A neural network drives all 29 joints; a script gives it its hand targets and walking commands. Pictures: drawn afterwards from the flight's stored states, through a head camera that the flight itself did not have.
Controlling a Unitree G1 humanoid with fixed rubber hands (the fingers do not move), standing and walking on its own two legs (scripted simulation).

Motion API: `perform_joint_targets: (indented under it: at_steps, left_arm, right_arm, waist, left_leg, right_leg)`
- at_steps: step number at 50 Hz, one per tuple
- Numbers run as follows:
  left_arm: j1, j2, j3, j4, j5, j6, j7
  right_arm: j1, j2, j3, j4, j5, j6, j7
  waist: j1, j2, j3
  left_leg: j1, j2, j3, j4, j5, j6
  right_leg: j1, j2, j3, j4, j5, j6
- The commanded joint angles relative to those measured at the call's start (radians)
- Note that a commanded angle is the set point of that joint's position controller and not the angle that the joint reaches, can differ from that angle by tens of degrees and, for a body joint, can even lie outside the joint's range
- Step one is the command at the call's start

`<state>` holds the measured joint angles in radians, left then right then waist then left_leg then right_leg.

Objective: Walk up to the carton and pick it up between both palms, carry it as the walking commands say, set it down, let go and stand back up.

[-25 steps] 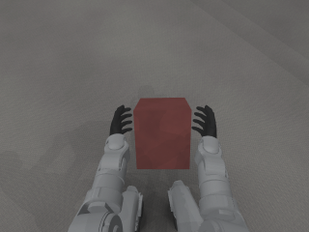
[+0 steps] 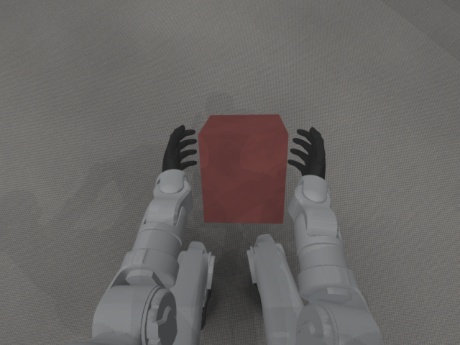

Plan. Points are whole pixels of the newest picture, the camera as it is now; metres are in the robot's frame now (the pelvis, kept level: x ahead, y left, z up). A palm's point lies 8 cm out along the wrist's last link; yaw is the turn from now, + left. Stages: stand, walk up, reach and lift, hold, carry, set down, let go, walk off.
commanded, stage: set down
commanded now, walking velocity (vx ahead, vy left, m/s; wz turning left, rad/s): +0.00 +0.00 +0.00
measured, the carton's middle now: (243, 165) +0.45 -0.04 -0.20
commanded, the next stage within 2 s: none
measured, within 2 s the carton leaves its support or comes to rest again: neither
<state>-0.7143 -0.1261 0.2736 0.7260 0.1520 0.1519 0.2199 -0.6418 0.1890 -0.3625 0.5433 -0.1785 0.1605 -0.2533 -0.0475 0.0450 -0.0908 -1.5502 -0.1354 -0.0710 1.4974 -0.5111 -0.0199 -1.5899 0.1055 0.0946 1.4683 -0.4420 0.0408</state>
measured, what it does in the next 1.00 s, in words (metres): lowers itself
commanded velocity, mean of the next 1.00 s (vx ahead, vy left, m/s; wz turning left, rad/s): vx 0.00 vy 0.00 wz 0.00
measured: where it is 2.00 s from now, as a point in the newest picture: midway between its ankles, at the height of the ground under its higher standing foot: (233, 303)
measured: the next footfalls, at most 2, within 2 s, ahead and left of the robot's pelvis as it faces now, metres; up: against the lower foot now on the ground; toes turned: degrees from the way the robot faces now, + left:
none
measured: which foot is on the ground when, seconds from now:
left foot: down 0.00-1.00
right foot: down 0.00-1.00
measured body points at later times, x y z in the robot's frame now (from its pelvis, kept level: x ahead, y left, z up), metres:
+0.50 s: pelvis -0.02 +0.01 -0.07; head +0.24 -0.01 +0.30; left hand +0.44 +0.09 -0.18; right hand +0.42 -0.16 -0.16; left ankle +0.08 +0.11 -0.55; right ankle +0.11 -0.12 -0.55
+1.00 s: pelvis -0.03 +0.00 -0.13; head +0.27 -0.02 +0.20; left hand +0.47 +0.09 -0.26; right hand +0.44 -0.16 -0.25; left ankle +0.08 +0.11 -0.55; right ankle +0.11 -0.12 -0.55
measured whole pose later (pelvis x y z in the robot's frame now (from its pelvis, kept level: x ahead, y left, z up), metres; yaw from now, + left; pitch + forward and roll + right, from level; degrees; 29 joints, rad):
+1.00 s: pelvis -0.03 +0.00 -0.13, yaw +1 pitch +39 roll +2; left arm -1.06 0.01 0.25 0.84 0.09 0.18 0.24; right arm -0.98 0.11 -0.41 0.62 -0.15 0.19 -0.28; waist -0.06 0.02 0.05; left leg -2.05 -0.18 -0.04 1.92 -0.56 -0.06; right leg -2.09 0.17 0.10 1.89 -0.47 0.08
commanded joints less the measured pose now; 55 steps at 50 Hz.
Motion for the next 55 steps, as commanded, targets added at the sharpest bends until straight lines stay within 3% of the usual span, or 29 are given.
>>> perform_joint_targets:
  at_steps: [1,2,4,6,10,11,12,15,16,17,18,19,20,22,23,25,26,29,34,35,37,38,39,40,44,45,53,54,55]
  left_arm:
    - [-0.694,-0.896,-0.517,-0.065,-0.071,-0.043,-0.274]
    - [-0.724,-0.892,-0.539,-0.066,-0.089,-0.047,-0.277]
    - [-0.691,-0.873,-0.505,-0.061,-0.068,-0.046,-0.260]
    - [-0.687,-0.941,-0.531,-0.069,-0.072,-0.039,-0.262]
    - [-0.714,-0.898,-0.468,0.016,-0.031,-0.032,-0.253]
    - [-0.770,-0.885,-0.510,-0.034,-0.069,-0.037,-0.261]
    - [-0.727,-0.873,-0.461,0.015,-0.024,-0.026,-0.245]
    - [-0.823,-0.936,-0.521,-0.054,-0.082,-0.036,-0.250]
    - [-0.846,-0.909,-0.498,-0.021,-0.078,-0.042,-0.262]
    - [-0.797,-0.856,-0.461,-0.016,-0.044,-0.041,-0.246]
    - [-0.789,-0.895,-0.478,0.018,-0.068,-0.035,-0.248]
    - [-0.848,-0.868,-0.482,-0.054,-0.056,-0.044,-0.250]
    - [-0.868,-0.895,-0.527,-0.093,-0.099,-0.037,-0.250]
    - [-0.909,-0.877,-0.501,-0.031,-0.091,-0.027,-0.246]
    - [-0.945,-0.872,-0.522,-0.086,-0.106,-0.034,-0.244]
    - [-0.923,-0.873,-0.505,-0.050,-0.098,-0.023,-0.241]
    - [-0.907,-0.884,-0.529,-0.052,-0.113,-0.020,-0.241]
    - [-0.854,-0.895,-0.466,0.074,-0.068,-0.001,-0.237]
    - [-1.011,-0.856,-0.520,-0.090,-0.132,-0.021,-0.247]
    - [-0.964,-0.853,-0.512,0.009,-0.111,-0.011,-0.251]
    - [-0.992,-0.843,-0.485,-0.007,-0.109,-0.016,-0.258]
    - [-0.979,-0.821,-0.466,-0.013,-0.091,-0.018,-0.256]
    - [-0.965,-0.825,-0.479,0.024,-0.111,-0.017,-0.256]
    - [-0.989,-0.820,-0.474,0.005,-0.103,-0.025,-0.248]
    - [-1.011,-0.804,-0.491,-0.021,-0.134,-0.033,-0.262]
    - [-1.028,-0.824,-0.492,-0.018,-0.133,-0.029,-0.269]
    - [-1.151,-0.758,-0.537,-0.091,-0.168,-0.031,-0.269]
    - [-1.092,-0.754,-0.529,-0.062,-0.154,-0.024,-0.263]
    - [-1.064,-0.776,-0.527,0.005,-0.165,-0.016,-0.264]
  right_arm:
    - [-0.610,0.930,0.593,0.080,0.055,0.014,0.284]
    - [-0.608,0.934,0.592,0.092,0.062,0.011,0.284]
    - [-0.620,0.937,0.588,0.085,0.076,0.012,0.291]
    - [-0.580,0.945,0.573,0.098,0.068,0.013,0.298]
    - [-0.679,0.906,0.545,0.101,0.070,0.007,0.304]
    - [-0.654,0.939,0.549,0.098,0.072,0.013,0.304]
    - [-0.676,0.912,0.533,0.126,0.075,0.019,0.311]
    - [-0.729,0.857,0.544,0.085,0.075,0.007,0.302]
    - [-0.713,0.931,0.516,0.138,0.057,0.015,0.295]
    - [-0.750,0.933,0.526,0.130,0.071,0.015,0.304]
    - [-0.739,0.913,0.520,0.098,0.056,0.013,0.297]
    - [-0.726,0.941,0.488,0.150,0.068,0.015,0.303]
    - [-0.750,0.915,0.507,0.110,0.079,0.020,0.304]
    - [-0.800,0.899,0.516,0.124,0.085,0.022,0.302]
    - [-0.768,0.882,0.509,0.134,0.058,0.029,0.298]
    - [-0.855,0.862,0.542,0.076,0.093,0.018,0.305]
    - [-0.914,0.883,0.598,0.000,0.136,0.017,0.304]
    - [-0.828,0.870,0.486,0.161,0.074,0.032,0.306]
    - [-0.846,0.909,0.484,0.133,0.099,0.038,0.312]
    - [-0.853,0.870,0.455,0.189,0.083,0.036,0.312]
    - [-0.880,0.862,0.449,0.154,0.072,0.032,0.308]
    - [-0.895,0.904,0.496,0.155,0.117,0.036,0.322]
    - [-0.947,0.864,0.493,0.137,0.108,0.032,0.316]
    - [-0.920,0.866,0.507,0.128,0.123,0.027,0.310]
    - [-0.892,0.890,0.497,0.147,0.096,0.037,0.285]
    - [-0.951,0.878,0.521,0.105,0.132,0.036,0.294]
    - [-0.980,0.861,0.553,0.098,0.159,0.035,0.272]
    - [-1.015,0.885,0.584,0.100,0.187,0.039,0.282]
    - [-1.033,0.827,0.572,0.102,0.165,0.039,0.273]
  waist:
    - [-0.029,-0.105,-0.904]
    - [-0.048,-0.080,-0.942]
    - [0.006,-0.062,-0.954]
    - [-0.040,-0.039,-1.008]
    - [-0.004,-0.028,-0.967]
    - [-0.048,-0.068,-1.014]
    - [0.025,0.002,-0.973]
    - [-0.038,0.020,-1.079]
    - [-0.071,-0.026,-1.007]
    - [0.024,-0.014,-1.034]
    - [-0.069,-0.050,-1.006]
    - [-0.006,-0.007,-1.011]
    - [-0.051,-0.003,-1.102]
    - [-0.025,0.005,-1.046]
    - [-0.060,-0.033,-1.057]
    - [0.000,0.002,-1.090]
    - [-0.009,-0.028,-1.225]
    - [-0.050,0.001,-1.055]
    - [-0.064,-0.010,-1.163]
    - [-0.075,0.019,-1.054]
    - [-0.050,-0.009,-0.997]
    - [0.015,0.005,-1.049]
    - [-0.034,-0.046,-1.058]
    - [0.013,0.006,-1.087]
    - [-0.048,-0.071,-1.125]
    - [-0.009,-0.034,-1.121]
    - [-0.030,-0.031,-1.215]
    - [0.026,-0.020,-1.243]
    - [-0.032,-0.059,-1.223]
  left_leg:
    - [0.217,-0.064,0.044,-0.157,0.099,0.010]
    - [0.225,-0.064,0.045,-0.134,0.105,0.009]
    - [0.283,-0.058,0.053,-0.144,0.119,0.012]
    - [0.326,-0.069,0.043,-0.132,0.169,0.005]
    - [0.279,-0.062,0.054,-0.105,0.114,0.010]
    - [0.292,-0.064,0.055,-0.083,0.146,0.009]
    - [0.251,-0.063,0.066,-0.103,0.094,0.010]
    - [0.249,-0.070,0.071,-0.045,0.122,-0.012]
    - [0.186,-0.073,0.060,-0.033,0.108,0.001]
    - [0.239,-0.067,0.067,-0.053,0.105,0.011]
    - [0.213,-0.070,0.058,-0.026,0.116,0.005]
    - [0.190,-0.076,0.081,-0.018,0.115,0.001]
    - [0.205,-0.075,0.074,-0.008,0.114,0.000]
    - [0.202,-0.071,0.073,-0.006,0.113,0.000]
    - [0.193,-0.070,0.065,0.001,0.093,0.000]
    - [0.195,-0.073,0.074,0.028,0.132,-0.006]
    - [0.236,-0.072,0.080,0.050,0.151,0.004]
    - [0.210,-0.073,0.071,0.045,0.116,-0.003]
    - [0.156,-0.072,0.082,0.102,0.121,0.004]
    - [0.094,-0.072,0.084,0.098,0.098,-0.003]
    - [0.036,-0.075,0.085,0.107,0.096,0.011]
    - [0.033,-0.073,0.115,0.127,0.108,0.012]
    - [0.040,-0.071,0.082,0.129,0.074,0.013]
    - [0.067,-0.073,0.093,0.141,0.087,0.010]
    - [0.038,-0.071,0.100,0.182,0.089,0.009]
    - [-0.029,-0.076,0.130,0.215,0.109,0.010]
    - [-0.006,-0.077,0.128,0.283,0.139,0.004]
    - [0.042,-0.070,0.128,0.269,0.141,0.010]
    - [-0.014,-0.064,0.121,0.286,0.099,0.010]
  right_leg:
    - [0.641,0.061,-0.066,-0.136,0.180,0.019]
    - [0.636,0.055,-0.049,-0.129,0.175,0.014]
    - [0.566,0.068,-0.077,-0.091,0.184,0.018]
    - [0.544,0.071,-0.083,-0.077,0.226,0.013]
    - [0.469,0.073,-0.094,-0.040,0.167,0.015]
    - [0.499,0.072,-0.109,-0.043,0.206,0.024]
    - [0.451,0.071,-0.090,-0.014,0.165,0.011]
    - [0.447,0.072,-0.103,0.007,0.187,0.003]
    - [0.427,0.069,-0.085,-0.002,0.172,0.013]
    - [0.415,0.076,-0.099,0.018,0.155,0.019]
    - [0.394,0.081,-0.120,0.025,0.171,0.022]
    - [0.407,0.082,-0.088,0.013,0.184,0.014]
    - [0.431,0.078,-0.103,0.053,0.187,0.011]
    - [0.369,0.077,-0.112,0.063,0.166,0.014]
    - [0.379,0.076,-0.121,0.070,0.152,0.014]
    - [0.332,0.077,-0.113,0.101,0.174,0.011]
    - [0.415,0.076,-0.127,0.111,0.191,0.023]
    - [0.288,0.077,-0.143,0.117,0.145,0.017]
    - [0.304,0.079,-0.137,0.168,0.183,0.013]
    - [0.261,0.080,-0.142,0.163,0.174,0.014]
    - [0.236,0.079,-0.132,0.172,0.171,0.013]
    - [0.281,0.072,-0.118,0.192,0.188,0.020]
    - [0.271,0.067,-0.139,0.200,0.150,0.023]
    - [0.254,0.074,-0.118,0.201,0.146,0.019]
    - [0.306,0.073,-0.140,0.220,0.166,0.032]
    - [0.310,0.075,-0.107,0.222,0.194,0.027]
    - [0.316,0.075,-0.130,0.301,0.232,0.032]
    - [0.274,0.075,-0.139,0.323,0.212,0.039]
    - [0.277,0.069,-0.135,0.306,0.160,0.036]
